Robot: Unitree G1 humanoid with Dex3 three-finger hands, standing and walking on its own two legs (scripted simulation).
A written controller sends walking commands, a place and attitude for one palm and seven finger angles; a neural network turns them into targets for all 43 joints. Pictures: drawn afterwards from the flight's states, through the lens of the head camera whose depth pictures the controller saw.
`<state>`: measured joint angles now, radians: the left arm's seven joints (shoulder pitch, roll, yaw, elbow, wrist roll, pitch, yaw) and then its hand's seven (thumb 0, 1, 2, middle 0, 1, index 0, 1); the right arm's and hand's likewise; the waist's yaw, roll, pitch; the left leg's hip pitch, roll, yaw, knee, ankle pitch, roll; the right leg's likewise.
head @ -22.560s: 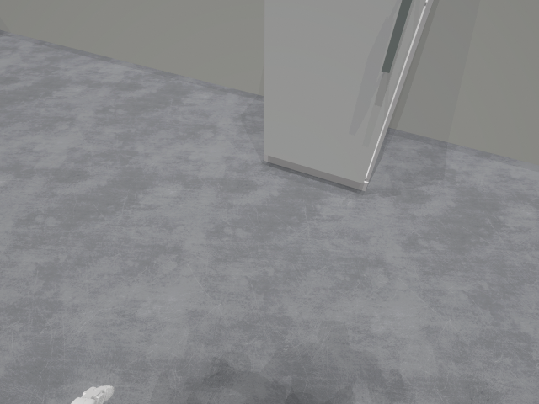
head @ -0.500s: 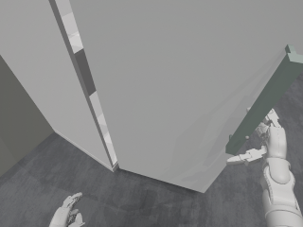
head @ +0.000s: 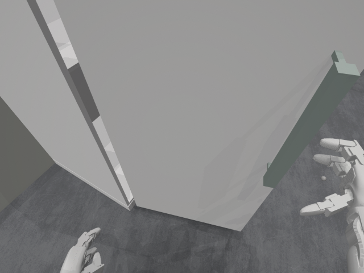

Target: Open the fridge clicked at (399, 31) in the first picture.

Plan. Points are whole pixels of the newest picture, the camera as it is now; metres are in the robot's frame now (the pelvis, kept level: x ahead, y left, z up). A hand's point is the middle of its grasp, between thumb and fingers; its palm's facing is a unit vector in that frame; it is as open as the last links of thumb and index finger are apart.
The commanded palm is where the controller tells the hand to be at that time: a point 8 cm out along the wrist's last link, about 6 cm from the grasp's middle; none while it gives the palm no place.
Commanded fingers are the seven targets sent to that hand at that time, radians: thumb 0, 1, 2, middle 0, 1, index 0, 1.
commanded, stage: slip the hand off the handle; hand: right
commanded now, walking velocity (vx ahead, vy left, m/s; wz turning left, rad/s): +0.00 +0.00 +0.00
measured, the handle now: (295, 134) +0.38 -0.21 +0.12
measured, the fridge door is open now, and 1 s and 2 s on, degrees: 73 73 73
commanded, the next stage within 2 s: draw the hand back to the body in 0.62 s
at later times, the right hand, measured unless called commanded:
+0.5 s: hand (318, 223) +0.22 -0.23 +0.07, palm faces +0.18 +0.96 -0.21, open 14.7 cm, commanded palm +0.18 -0.28 +0.09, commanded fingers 0.00 0.55 -0.20 0.25 1.15 0.25 1.15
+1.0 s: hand (328, 228) +0.20 -0.22 +0.10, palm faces +0.26 +0.96 -0.06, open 14.7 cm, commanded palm +0.15 -0.27 +0.12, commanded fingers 0.00 0.55 -0.20 0.25 1.15 0.25 1.15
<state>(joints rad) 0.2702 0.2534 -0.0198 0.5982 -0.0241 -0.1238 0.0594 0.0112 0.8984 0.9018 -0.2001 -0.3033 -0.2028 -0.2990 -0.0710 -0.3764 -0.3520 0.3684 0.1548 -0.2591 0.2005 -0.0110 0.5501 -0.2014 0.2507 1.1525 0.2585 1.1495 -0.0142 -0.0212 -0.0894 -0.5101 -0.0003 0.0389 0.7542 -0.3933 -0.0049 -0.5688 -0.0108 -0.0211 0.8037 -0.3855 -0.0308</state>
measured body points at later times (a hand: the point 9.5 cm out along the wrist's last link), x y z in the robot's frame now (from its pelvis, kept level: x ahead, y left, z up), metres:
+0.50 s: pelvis -0.02 +0.00 -0.01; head +0.00 +0.00 +0.44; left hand +0.17 +0.22 -0.08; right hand +0.20 -0.28 +0.08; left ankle -0.01 +0.13 -0.71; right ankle +0.01 -0.10 -0.71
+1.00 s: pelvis -0.01 +0.02 +0.00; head -0.01 +0.02 +0.45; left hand +0.18 +0.24 -0.07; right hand +0.18 -0.27 +0.11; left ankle -0.01 +0.13 -0.71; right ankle +0.01 -0.10 -0.71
